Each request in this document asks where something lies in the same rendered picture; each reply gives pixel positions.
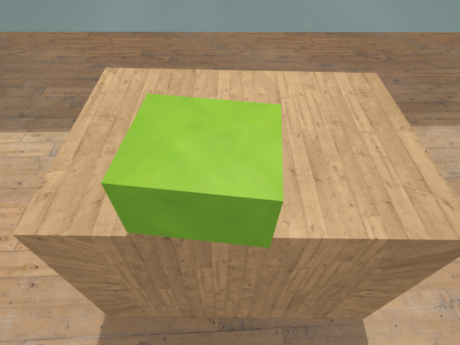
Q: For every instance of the pedestal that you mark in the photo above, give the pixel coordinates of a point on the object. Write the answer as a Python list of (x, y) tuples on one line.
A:
[(366, 213)]

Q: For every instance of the carton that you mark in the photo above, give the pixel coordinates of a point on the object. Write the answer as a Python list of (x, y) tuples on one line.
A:
[(200, 168)]

